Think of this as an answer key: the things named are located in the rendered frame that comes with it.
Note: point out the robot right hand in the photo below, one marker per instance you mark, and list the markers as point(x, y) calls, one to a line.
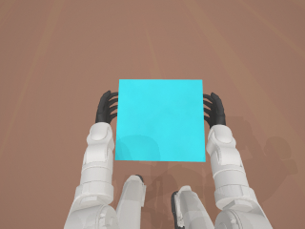
point(216, 112)

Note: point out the left robot upper arm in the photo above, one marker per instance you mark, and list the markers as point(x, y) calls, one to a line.
point(101, 216)

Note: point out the robot right shin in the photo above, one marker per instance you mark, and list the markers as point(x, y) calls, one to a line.
point(180, 222)

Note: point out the right robot upper arm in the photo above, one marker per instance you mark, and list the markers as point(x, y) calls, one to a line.
point(235, 219)

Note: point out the robot right foot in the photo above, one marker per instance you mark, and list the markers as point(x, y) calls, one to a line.
point(174, 212)

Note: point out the right robot forearm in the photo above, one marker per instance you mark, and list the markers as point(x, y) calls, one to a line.
point(232, 190)

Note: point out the left robot forearm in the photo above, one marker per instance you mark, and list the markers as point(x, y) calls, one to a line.
point(95, 186)

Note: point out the robot left hand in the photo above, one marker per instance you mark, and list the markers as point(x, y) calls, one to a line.
point(104, 110)

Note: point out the carton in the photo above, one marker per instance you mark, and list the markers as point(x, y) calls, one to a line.
point(160, 120)

